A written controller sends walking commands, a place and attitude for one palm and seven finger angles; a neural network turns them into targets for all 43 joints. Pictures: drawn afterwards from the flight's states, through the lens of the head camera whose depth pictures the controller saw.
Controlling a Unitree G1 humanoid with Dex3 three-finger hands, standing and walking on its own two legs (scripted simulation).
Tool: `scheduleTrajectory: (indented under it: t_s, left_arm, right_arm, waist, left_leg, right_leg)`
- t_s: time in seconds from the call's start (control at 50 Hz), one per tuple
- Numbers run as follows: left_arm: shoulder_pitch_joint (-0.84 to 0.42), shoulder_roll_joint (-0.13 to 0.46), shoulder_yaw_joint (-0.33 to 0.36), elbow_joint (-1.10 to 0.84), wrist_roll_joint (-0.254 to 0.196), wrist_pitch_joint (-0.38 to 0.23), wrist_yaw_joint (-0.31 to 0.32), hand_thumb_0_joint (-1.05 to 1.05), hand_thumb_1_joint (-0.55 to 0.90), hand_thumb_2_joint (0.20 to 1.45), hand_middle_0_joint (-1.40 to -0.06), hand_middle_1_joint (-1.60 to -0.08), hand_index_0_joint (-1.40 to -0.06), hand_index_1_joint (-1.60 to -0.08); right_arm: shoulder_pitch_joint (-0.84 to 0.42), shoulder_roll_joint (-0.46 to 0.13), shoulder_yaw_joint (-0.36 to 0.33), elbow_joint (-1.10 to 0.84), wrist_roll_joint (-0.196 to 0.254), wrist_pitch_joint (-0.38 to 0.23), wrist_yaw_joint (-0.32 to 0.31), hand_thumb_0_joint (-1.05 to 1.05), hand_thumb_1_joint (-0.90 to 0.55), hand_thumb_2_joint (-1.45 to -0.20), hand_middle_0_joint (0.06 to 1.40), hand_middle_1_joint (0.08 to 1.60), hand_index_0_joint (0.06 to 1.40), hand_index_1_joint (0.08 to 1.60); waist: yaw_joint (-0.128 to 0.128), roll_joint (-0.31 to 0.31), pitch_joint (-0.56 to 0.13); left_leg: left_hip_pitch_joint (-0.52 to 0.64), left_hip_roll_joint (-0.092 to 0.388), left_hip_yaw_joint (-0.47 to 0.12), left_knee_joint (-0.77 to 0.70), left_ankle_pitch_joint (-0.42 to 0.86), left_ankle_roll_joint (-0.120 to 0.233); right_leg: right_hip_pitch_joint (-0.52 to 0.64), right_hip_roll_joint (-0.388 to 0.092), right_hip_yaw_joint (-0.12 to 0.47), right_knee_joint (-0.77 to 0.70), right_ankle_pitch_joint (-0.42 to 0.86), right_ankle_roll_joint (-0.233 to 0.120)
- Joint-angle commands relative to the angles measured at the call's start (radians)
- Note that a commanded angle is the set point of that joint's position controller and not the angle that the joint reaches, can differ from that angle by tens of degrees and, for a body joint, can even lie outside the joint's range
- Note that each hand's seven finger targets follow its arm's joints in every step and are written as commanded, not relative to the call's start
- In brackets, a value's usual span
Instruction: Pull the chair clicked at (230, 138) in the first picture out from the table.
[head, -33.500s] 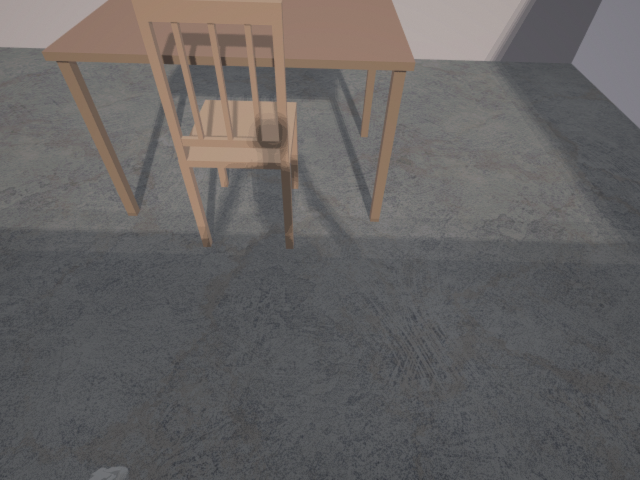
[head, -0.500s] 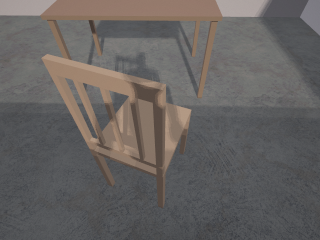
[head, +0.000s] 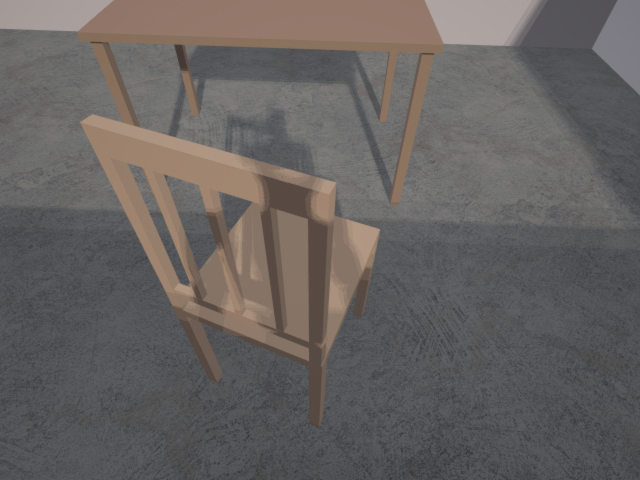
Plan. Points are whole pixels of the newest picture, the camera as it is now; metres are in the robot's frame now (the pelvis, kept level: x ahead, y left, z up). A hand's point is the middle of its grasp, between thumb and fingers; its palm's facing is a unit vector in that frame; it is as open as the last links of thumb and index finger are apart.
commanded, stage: let the arm hang, fingers relaxed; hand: left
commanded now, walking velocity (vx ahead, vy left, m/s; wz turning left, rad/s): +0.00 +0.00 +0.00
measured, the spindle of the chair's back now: (227, 258) +0.47 +0.20 -0.06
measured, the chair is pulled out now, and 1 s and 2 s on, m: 0.75 0.75 0.75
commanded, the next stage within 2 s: look to check the result in 0.04 s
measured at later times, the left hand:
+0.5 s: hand out of the picture +0.01 +0.17 -0.18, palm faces +0.03 -0.98 -0.20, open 7.3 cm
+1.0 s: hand out of the picture +0.01 +0.16 -0.17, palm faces +0.03 -0.98 -0.20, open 7.3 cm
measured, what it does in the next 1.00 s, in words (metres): stands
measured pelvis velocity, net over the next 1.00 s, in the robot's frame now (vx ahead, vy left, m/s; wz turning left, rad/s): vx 0.01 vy -0.01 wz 0.00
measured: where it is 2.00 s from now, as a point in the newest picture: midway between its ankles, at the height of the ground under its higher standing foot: outside the picture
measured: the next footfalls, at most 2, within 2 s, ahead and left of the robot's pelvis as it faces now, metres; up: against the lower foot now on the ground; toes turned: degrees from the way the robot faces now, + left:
none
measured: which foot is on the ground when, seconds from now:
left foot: down 0.00-1.00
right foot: down 0.00-1.00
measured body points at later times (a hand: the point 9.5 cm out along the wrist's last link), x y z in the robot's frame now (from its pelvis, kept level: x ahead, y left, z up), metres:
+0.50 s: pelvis +0.01 +0.01 +0.00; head +0.03 +0.00 +0.45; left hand +0.01 +0.23 -0.16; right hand -0.03 -0.20 -0.16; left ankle -0.06 +0.10 -0.74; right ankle +0.03 -0.13 -0.74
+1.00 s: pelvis +0.01 -0.01 +0.00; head +0.03 -0.01 +0.45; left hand +0.01 +0.22 -0.16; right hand -0.02 -0.21 -0.16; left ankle -0.06 +0.10 -0.74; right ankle +0.03 -0.13 -0.74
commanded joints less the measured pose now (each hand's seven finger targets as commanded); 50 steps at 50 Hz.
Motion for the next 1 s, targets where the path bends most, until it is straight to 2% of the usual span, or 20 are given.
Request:
scheduleTrajectory:
  t_s: [0.0, 0.16, 0.22, 0.26, 0.3, 0.36, 0.52, 0.56, 0.6, 0.66, 0.72, 0.76, 0.8, 0.86, 0.98]
  left_arm:
    - [0.056, 0.078, 0.021, -0.037, -0.003, -0.011, 0.003, 0.0, 0.9, 0.9, -0.2, -0.3, -0.2, -0.3]
    - [0.053, 0.075, 0.025, -0.036, -0.005, -0.012, 0.004, 0.0, 0.9, 0.9, -0.2, -0.3, -0.2, -0.3]
    - [0.05, 0.074, 0.025, -0.035, -0.004, -0.009, 0.004, 0.0, 0.9, 0.9, -0.2, -0.3, -0.2, -0.3]
    - [0.048, 0.074, 0.026, -0.035, -0.005, -0.01, 0.004, 0.0, 0.9, 0.9, -0.2, -0.3, -0.2, -0.3]
    - [0.044, 0.073, 0.026, -0.037, -0.005, -0.007, 0.005, 0.0, 0.9, 0.9, -0.2, -0.3, -0.2, -0.3]
    - [0.048, 0.074, 0.028, -0.036, -0.006, -0.007, 0.004, 0.0, 0.9, 0.9, -0.2, -0.3, -0.2, -0.3]
    - [0.04, 0.072, 0.03, -0.035, -0.005, -0.008, 0.005, 0.0, 0.9, 0.9, -0.2, -0.3, -0.2, -0.3]
    - [0.04, 0.075, 0.03, -0.035, -0.005, -0.009, 0.005, 0.0, 0.9, 0.9, -0.2, -0.3, -0.2, -0.3]
    - [0.039, 0.076, 0.031, -0.035, -0.006, -0.009, 0.005, 0.0, 0.9, 0.9, -0.2, -0.3, -0.2, -0.3]
    - [0.039, 0.079, 0.031, -0.032, -0.006, -0.01, 0.005, 0.0, 0.9, 0.9, -0.2, -0.3, -0.2, -0.3]
    - [0.038, 0.074, 0.031, -0.032, -0.005, -0.009, 0.005, 0.0, 0.9, 0.9, -0.2, -0.3, -0.2, -0.3]
    - [0.037, 0.078, 0.031, -0.033, -0.006, -0.01, 0.004, 0.0, 0.9, 0.9, -0.2, -0.3, -0.2, -0.3]
    - [0.036, 0.077, 0.031, -0.033, -0.004, -0.009, 0.005, 0.0, 0.9, 0.9, -0.2, -0.3, -0.2, -0.3]
    - [0.037, 0.079, 0.031, -0.03, -0.005, -0.012, 0.004, 0.0, 0.9, 0.9, -0.2, -0.3, -0.2, -0.3]
    - [0.036, 0.076, 0.029, -0.029, -0.005, -0.013, 0.004, 0.0, 0.9, 0.9, -0.2, -0.3, -0.2, -0.3]
  right_arm:
    - [0.12, -0.08, -0.021, -0.002, -0.003, -0.009, -0.009, 0.0, -0.9, -0.9, 0.2, 0.3, 0.2, 0.3]
    - [0.115, -0.086, -0.022, 0.004, -0.003, -0.015, -0.013, 0.0, -0.9, -0.9, 0.2, 0.3, 0.2, 0.3]
    - [0.109, -0.085, -0.021, 0.006, -0.002, -0.013, -0.013, 0.0, -0.9, -0.9, 0.2, 0.3, 0.2, 0.3]
    - [0.114, -0.086, -0.021, 0.01, -0.003, -0.013, -0.014, 0.0, -0.9, -0.9, 0.2, 0.3, 0.2, 0.3]
    - [0.114, -0.083, -0.021, 0.012, -0.002, -0.012, -0.014, 0.0, -0.9, -0.9, 0.2, 0.3, 0.2, 0.3]
    - [0.115, -0.087, -0.02, 0.012, -0.003, -0.014, -0.015, 0.0, -0.9, -0.9, 0.2, 0.3, 0.2, 0.3]
    - [0.113, -0.084, -0.022, 0.014, -0.002, -0.013, -0.015, 0.0, -0.9, -0.9, 0.2, 0.3, 0.2, 0.3]
    - [0.114, -0.085, -0.022, 0.017, -0.001, -0.014, -0.016, 0.0, -0.9, -0.9, 0.2, 0.3, 0.2, 0.3]
    - [0.112, -0.084, -0.021, 0.018, -0.001, -0.013, -0.016, 0.0, -0.9, -0.9, 0.2, 0.3, 0.2, 0.3]
    - [0.11, -0.086, -0.022, 0.018, -0.001, -0.012, -0.016, 0.0, -0.9, -0.9, 0.2, 0.3, 0.2, 0.3]
    - [0.103, -0.085, -0.022, 0.018, -0.002, -0.01, -0.016, 0.0, -0.9, -0.9, 0.2, 0.3, 0.2, 0.3]
    - [0.105, -0.087, -0.02, 0.018, -0.001, -0.012, -0.016, 0.0, -0.9, -0.9, 0.2, 0.3, 0.2, 0.3]
    - [0.102, -0.083, -0.022, 0.018, -0.001, -0.01, -0.015, 0.0, -0.9, -0.9, 0.2, 0.3, 0.2, 0.3]
    - [0.1, -0.087, -0.022, 0.018, -0.001, -0.011, -0.015, 0.0, -0.9, -0.9, 0.2, 0.3, 0.2, 0.3]
    - [0.097, -0.082, -0.022, 0.018, -0.001, -0.007, -0.014, 0.0, -0.9, -0.9, 0.2, 0.3, 0.2, 0.3]
  waist:
    - [-0.006, 0.02, 0.071]
    - [-0.006, 0.006, 0.036]
    - [-0.005, 0.007, 0.066]
    - [-0.008, 0.01, 0.052]
    - [-0.005, 0.013, 0.072]
    - [-0.005, 0.021, 0.052]
    - [-0.006, -0.001, 0.057]
    - [-0.007, 0.004, 0.044]
    - [-0.005, 0.016, 0.049]
    - [-0.007, 0.003, 0.038]
    - [-0.006, 0.004, 0.06]
    - [-0.007, 0.014, 0.051]
    - [-0.006, 0.0, 0.066]
    - [-0.008, 0.005, 0.045]
    - [-0.008, -0.006, 0.057]
  left_leg:
    - [-0.115, 0.088, -0.08, -0.118, 0.181, 0.033]
    - [-0.061, 0.093, -0.077, -0.109, 0.307, 0.031]
    - [-0.078, 0.092, -0.077, -0.115, 0.282, 0.031]
    - [-0.062, 0.093, -0.075, -0.114, 0.307, 0.029]
    - [-0.084, 0.095, -0.078, -0.122, 0.288, 0.031]
    - [-0.064, 0.096, -0.076, -0.119, 0.317, 0.029]
    - [-0.061, 0.092, -0.075, -0.12, 0.297, 0.03]
    - [-0.047, 0.093, -0.071, -0.114, 0.328, 0.028]
    - [-0.057, 0.092, -0.07, -0.116, 0.322, 0.027]
    - [-0.044, 0.091, -0.067, -0.112, 0.322, 0.026]
    - [-0.052, 0.092, -0.067, -0.119, 0.291, 0.026]
    - [-0.045, 0.093, -0.067, -0.118, 0.314, 0.026]
    - [-0.061, 0.092, -0.066, -0.121, 0.281, 0.027]
    - [-0.044, 0.089, -0.064, -0.117, 0.28, 0.025]
    - [-0.053, 0.09, -0.062, -0.124, 0.234, 0.026]
  right_leg:
    - [0.041, -0.073, 0.074, -0.062, 0.129, -0.043]
    - [0.058, -0.077, 0.062, -0.038, 0.202, -0.042]
    - [0.049, -0.077, 0.061, -0.043, 0.182, -0.04]
    - [0.053, -0.076, 0.062, -0.037, 0.197, -0.042]
    - [0.054, -0.072, 0.057, -0.038, 0.172, -0.04]
    - [0.058, -0.073, 0.057, -0.032, 0.182, -0.041]
    - [0.057, -0.074, 0.062, -0.038, 0.188, -0.042]
    - [0.063, -0.077, 0.06, -0.033, 0.214, -0.043]
    - [0.071, -0.077, 0.059, -0.035, 0.209, -0.044]
    - [0.07, -0.08, 0.061, -0.036, 0.222, -0.044]
    - [0.054, -0.077, 0.063, -0.042, 0.195, -0.044]
    - [0.062, -0.077, 0.064, -0.039, 0.208, -0.045]
    - [0.06, -0.077, 0.064, -0.045, 0.196, -0.045]
    - [0.064, -0.08, 0.07, -0.049, 0.207, -0.046]
    - [0.061, -0.078, 0.07, -0.063, 0.183, -0.049]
